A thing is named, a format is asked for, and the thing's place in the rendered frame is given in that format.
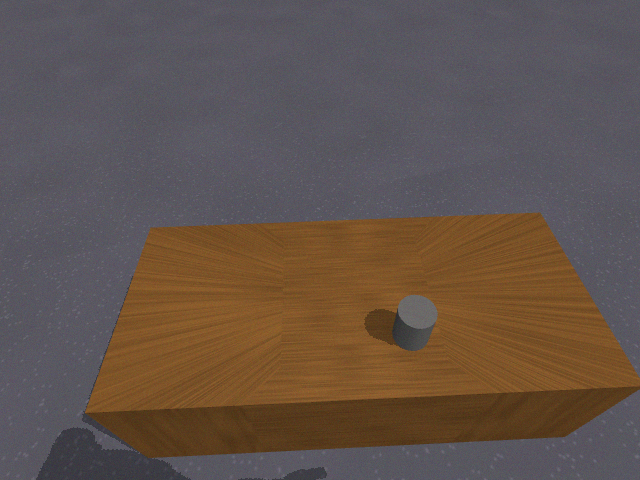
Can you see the can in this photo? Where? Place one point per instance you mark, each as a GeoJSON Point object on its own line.
{"type": "Point", "coordinates": [415, 319]}

